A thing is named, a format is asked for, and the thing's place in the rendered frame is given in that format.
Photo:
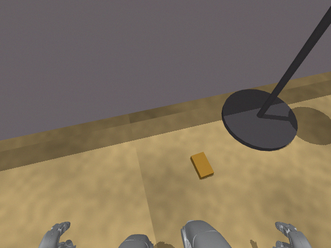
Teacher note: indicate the coat stand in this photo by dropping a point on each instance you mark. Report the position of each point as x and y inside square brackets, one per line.
[261, 120]

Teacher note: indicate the right robot hand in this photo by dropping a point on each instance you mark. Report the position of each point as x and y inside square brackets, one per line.
[296, 238]

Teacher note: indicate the small box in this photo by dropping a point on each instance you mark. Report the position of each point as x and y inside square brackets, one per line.
[202, 165]

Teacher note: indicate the left robot hand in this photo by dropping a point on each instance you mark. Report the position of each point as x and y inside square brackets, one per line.
[51, 238]

